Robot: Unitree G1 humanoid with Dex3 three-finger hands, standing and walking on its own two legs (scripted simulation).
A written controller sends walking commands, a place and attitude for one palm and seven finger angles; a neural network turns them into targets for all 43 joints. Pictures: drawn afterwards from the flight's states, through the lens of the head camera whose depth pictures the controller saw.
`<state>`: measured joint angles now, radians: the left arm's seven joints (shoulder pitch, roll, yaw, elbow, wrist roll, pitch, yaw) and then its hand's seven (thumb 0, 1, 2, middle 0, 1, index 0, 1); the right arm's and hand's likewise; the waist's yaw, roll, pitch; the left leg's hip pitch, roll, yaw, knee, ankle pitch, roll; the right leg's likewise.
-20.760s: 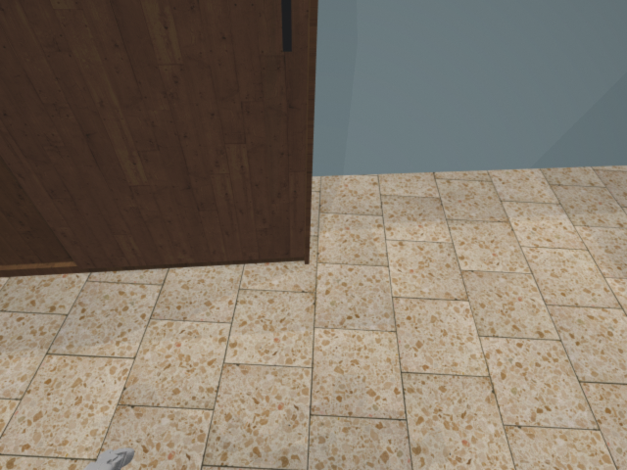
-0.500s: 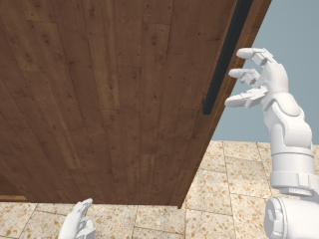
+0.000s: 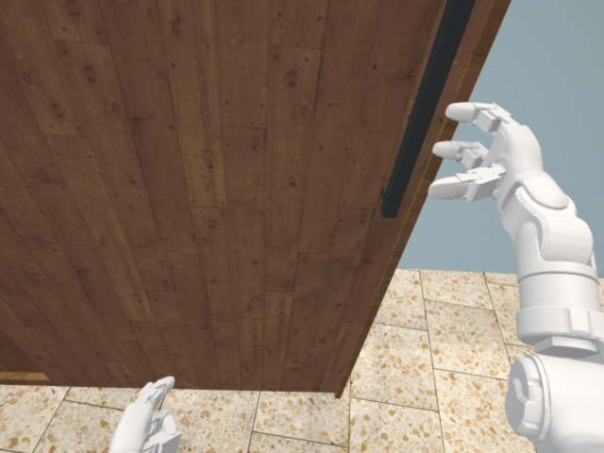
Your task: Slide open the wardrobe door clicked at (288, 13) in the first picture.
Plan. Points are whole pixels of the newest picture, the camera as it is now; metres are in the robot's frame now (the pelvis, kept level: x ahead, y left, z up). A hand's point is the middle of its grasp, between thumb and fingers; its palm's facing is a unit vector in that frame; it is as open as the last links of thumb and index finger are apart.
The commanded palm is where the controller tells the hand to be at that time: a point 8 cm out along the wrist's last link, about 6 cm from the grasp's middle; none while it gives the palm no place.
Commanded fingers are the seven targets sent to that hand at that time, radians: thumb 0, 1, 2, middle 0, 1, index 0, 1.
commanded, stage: move the hooked fingers beside the handle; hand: right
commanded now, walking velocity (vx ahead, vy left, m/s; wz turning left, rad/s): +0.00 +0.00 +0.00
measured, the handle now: (414, 117) +0.47 -0.09 +0.26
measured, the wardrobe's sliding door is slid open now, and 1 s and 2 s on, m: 0.00 0.00 0.00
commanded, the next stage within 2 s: none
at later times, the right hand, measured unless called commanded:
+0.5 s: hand (444, 157) +0.41 -0.13 +0.24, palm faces -0.08 +1.00 -0.02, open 14.0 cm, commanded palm +0.39 -0.19 +0.24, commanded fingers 0.00 0.50 -0.30 0.30 1.20 0.30 1.20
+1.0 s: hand (467, 166) +0.39 -0.14 +0.25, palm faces -0.06 +1.00 -0.04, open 14.0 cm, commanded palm +0.38 -0.20 +0.24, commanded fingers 0.00 0.50 -0.30 0.30 1.20 0.30 1.20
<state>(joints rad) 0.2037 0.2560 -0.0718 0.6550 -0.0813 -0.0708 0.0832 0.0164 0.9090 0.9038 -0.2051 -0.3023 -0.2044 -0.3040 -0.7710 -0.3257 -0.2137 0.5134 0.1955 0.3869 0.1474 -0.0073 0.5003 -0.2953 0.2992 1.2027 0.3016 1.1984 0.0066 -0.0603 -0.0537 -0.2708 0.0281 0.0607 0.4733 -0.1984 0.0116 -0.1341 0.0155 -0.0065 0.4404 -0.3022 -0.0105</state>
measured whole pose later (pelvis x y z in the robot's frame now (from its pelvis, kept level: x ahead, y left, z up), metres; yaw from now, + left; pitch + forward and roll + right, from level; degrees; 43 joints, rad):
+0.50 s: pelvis +0.01 +0.00 +0.00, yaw +0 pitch +0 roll +0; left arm 0.22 0.25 -0.07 0.65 -0.07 -0.08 0.08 0.02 0.91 0.90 -0.20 -0.30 -0.20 -0.30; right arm -0.69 -0.26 -0.19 0.36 0.21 0.32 0.15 -0.01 0.50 -0.30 0.30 1.20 0.30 1.20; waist 0.00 -0.06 -0.04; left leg -0.26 0.03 0.06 0.48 -0.21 0.01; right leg -0.12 0.02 -0.01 0.43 -0.31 -0.01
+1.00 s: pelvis +0.00 +0.00 +0.00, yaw -1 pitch -2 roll +0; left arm 0.18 0.26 -0.07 0.65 -0.08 -0.07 0.09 0.02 0.91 0.90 -0.20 -0.30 -0.20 -0.30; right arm -0.66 -0.28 -0.17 0.29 0.22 0.39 0.16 -0.01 0.50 -0.30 0.30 1.21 0.30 1.20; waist -0.02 -0.05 -0.04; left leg -0.23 0.03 0.08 0.48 -0.21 0.01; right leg -0.11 0.02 0.01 0.45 -0.31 -0.01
